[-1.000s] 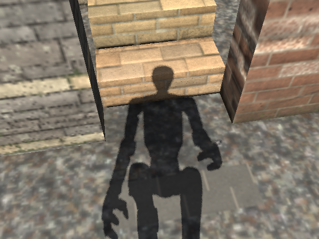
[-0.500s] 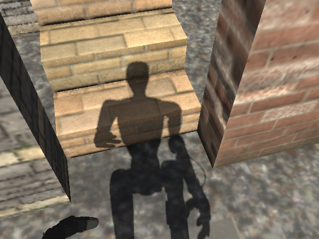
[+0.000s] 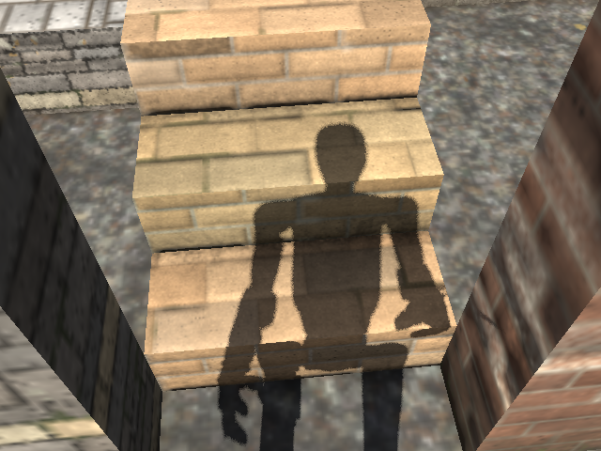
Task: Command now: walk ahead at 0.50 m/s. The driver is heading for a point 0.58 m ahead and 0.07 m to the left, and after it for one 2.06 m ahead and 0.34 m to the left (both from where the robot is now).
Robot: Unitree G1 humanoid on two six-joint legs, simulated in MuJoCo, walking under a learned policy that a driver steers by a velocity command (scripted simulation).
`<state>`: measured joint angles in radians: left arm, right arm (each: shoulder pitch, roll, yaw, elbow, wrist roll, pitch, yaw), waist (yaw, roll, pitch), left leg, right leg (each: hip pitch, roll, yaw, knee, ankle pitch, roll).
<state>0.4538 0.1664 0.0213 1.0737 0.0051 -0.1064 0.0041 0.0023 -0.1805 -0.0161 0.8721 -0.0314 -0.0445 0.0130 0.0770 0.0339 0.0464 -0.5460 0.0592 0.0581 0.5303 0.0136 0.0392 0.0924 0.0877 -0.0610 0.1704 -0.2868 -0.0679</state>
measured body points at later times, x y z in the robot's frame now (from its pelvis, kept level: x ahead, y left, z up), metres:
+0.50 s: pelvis +0.26 +0.00 -0.01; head +0.28 -0.02 +0.44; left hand +0.39 +0.21 -0.13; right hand +0.25 -0.26 -0.16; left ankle +0.17 +0.10 -0.73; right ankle +0.34 -0.09 -0.74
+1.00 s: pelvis +0.37 +0.05 +0.00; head +0.38 +0.04 +0.45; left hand +0.41 +0.29 -0.13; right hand +0.37 -0.18 -0.15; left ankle +0.35 +0.14 -0.74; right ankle +0.35 -0.09 -0.74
